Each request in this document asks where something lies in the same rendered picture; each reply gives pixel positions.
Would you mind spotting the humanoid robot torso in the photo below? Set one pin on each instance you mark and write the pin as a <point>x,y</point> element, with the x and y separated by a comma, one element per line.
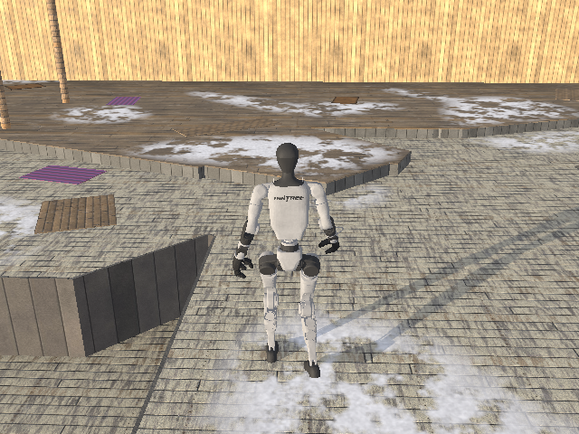
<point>289,219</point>

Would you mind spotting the robot right upper arm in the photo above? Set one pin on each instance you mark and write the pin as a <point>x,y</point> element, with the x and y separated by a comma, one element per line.
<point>316,190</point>

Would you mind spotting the right robot foot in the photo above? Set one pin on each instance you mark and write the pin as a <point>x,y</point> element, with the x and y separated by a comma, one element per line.
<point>313,370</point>

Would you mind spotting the robot right forearm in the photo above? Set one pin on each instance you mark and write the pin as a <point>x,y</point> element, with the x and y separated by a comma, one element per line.
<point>331,233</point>

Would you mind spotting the robot left forearm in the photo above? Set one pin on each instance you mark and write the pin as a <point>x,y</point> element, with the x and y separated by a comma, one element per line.
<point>244,243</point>

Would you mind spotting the robot left upper arm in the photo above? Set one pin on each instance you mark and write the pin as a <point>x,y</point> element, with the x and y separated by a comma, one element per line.
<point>259,192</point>

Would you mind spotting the right robot hand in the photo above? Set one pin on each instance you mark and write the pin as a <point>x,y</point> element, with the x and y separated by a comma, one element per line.
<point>334,247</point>

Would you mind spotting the left robot hand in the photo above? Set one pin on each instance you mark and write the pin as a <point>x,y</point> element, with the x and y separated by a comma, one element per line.
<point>237,265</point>

